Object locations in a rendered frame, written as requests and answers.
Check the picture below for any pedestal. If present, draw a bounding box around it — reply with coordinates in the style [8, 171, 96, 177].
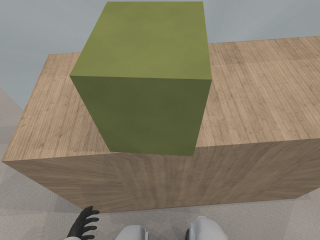
[1, 36, 320, 214]

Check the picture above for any robot right shin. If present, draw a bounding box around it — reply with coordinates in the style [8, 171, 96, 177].
[196, 216, 207, 220]

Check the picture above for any robot left hand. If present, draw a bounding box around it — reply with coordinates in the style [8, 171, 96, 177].
[67, 206, 100, 240]

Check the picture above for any carton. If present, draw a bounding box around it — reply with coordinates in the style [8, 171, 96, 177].
[69, 1, 212, 157]

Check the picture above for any right robot thigh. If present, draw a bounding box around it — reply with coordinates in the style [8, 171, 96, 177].
[189, 218, 228, 240]

